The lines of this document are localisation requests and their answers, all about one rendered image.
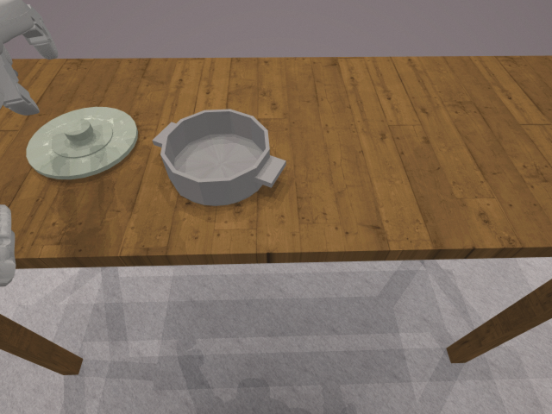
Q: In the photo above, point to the pot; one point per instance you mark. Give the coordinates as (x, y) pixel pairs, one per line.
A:
(218, 157)

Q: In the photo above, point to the lid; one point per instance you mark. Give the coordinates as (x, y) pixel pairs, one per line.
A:
(51, 154)

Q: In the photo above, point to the table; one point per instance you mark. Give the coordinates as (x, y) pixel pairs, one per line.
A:
(387, 158)

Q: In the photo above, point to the robot left hand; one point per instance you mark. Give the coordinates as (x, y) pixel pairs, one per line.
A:
(18, 18)

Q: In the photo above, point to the knob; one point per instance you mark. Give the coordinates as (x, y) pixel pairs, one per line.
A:
(78, 130)

